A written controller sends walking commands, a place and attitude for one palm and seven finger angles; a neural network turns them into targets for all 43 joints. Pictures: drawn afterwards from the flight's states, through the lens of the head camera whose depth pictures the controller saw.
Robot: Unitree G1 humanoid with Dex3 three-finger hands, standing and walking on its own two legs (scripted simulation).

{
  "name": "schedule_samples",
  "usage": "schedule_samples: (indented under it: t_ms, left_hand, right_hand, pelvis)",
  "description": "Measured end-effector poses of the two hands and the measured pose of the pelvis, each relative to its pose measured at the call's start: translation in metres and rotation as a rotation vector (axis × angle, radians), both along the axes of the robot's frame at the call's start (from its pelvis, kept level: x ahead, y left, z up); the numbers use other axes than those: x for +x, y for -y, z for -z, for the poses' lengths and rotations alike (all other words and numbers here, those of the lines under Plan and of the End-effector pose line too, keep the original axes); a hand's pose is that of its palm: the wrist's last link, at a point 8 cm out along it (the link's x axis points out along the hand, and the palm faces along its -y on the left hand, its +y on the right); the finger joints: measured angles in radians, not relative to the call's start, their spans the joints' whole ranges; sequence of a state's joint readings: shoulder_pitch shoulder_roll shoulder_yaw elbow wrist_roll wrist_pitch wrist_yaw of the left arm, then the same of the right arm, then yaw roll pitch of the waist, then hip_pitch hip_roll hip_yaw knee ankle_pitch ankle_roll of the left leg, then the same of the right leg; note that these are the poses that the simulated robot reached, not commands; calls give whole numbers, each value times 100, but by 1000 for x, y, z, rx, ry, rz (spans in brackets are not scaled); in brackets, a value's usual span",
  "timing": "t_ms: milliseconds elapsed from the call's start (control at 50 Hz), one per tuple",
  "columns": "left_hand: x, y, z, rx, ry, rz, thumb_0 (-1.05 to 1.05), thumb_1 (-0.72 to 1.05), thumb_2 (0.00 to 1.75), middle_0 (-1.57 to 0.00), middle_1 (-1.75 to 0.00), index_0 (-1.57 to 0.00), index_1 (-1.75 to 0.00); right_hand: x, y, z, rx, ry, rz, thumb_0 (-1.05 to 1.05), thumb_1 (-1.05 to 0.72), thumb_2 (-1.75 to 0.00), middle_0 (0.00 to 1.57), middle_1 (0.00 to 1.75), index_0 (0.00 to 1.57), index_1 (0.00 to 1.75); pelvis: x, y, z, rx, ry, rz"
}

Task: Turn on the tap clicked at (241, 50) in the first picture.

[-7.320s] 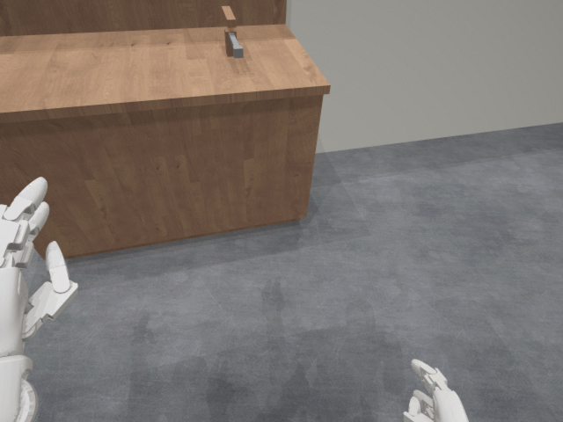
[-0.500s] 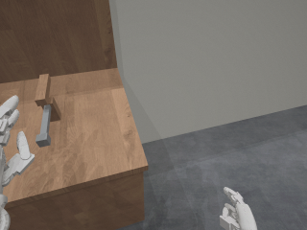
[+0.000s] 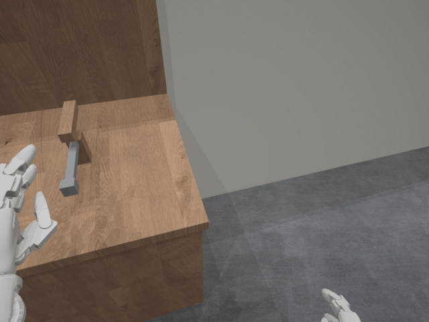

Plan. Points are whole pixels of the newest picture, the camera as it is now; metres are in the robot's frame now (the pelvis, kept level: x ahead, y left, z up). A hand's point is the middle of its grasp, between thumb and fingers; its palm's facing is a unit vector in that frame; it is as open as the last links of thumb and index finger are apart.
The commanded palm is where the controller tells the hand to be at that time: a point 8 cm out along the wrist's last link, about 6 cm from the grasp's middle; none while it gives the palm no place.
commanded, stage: look again from close up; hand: left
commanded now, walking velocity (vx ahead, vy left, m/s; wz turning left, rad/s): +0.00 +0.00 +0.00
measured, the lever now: (69, 187) +0.36 +0.34 +0.04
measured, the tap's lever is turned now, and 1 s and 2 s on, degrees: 0 0 0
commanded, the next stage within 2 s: come to a stop and stand still in 0.26 s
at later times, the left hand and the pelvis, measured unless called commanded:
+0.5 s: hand (34, 189) +0.25 +0.29 +0.17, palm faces +0.45 -0.84 -0.30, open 7.4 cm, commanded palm +0.19 +0.31 +0.17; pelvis +0.03 +0.03 +0.00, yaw -1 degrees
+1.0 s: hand (59, 217) +0.22 +0.24 +0.16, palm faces +0.29 -0.88 -0.38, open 7.4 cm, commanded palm +0.17 +0.30 +0.17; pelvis -0.01 +0.03 -0.01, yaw -3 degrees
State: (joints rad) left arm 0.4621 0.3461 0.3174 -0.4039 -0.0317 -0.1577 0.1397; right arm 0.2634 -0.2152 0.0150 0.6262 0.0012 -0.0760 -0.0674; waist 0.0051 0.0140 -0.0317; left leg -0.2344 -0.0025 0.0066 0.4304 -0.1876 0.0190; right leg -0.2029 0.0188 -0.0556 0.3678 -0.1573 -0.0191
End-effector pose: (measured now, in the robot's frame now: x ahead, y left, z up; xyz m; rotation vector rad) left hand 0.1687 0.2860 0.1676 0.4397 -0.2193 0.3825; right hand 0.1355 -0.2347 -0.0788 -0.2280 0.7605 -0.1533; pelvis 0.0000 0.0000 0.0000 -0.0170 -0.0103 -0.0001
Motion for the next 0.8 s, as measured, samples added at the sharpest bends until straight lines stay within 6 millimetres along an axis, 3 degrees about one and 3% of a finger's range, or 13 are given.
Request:
schedule_samples:
  t_ms: [60, 120, 280, 460, 600, 740, 800]
  left_hand:
    - [12, -23, -19, 137, 74, -4, 2, 88, 89, -21, -30, -22, -30]
    - [22, -40, -21, 102, 126, -33, 2, 89, 89, -21, -30, -21, -30]
    - [23, 1, 9, 6, 17, 160, 2, 89, 89, -20, -30, -21, -30]
    - [39, -45, -8, 24, 139, 17, 2, 89, 89, -21, -30, -22, -30]
    - [52, -23, -6, -25, 144, 99, 2, 89, 89, -20, -30, -21, -30]
    - [42, -24, 1, 18, 46, 109, 2, 89, 89, -21, -30, -21, -30]
    - [43, -48, -29, 200, 146, 62, 2, 88, 89, -22, -30, -22, -30]
  right_hand:
    - [2, -4, 0, -20, -15, -67, 2, -91, -90, 20, 30, 20, 30]
    - [6, -8, -3, -4, 3, -79, 2, -91, -90, 20, 30, 20, 30]
    - [21, -28, -9, 29, 77, -41, 2, -90, -90, 20, 30, 20, 30]
    - [55, -50, -16, 9, 72, -107, 2, -90, -90, 20, 30, 20, 30]
    - [77, -56, -27, 19, 134, -114, 2, -90, -90, 20, 30, 20, 30]
    - [68, -51, -27, 23, 123, -80, 1, -90, -90, 20, 30, 20, 30]
    - [55, -50, -17, 0, 74, -148, 1, -90, -90, 20, 30, 20, 30]
  pelvis:
    - [-8, 3, 3, -8, -7, -11]
    - [-12, 0, 3, -6, -7, 9]
    - [7, -21, 4, 7, -9, 26]
    - [26, -25, 4, -1, -5, 8]
    - [28, -30, 4, -6, -6, 21]
    - [21, -26, 4, -7, -4, 23]
    - [10, -20, 5, -7, -14, 5]
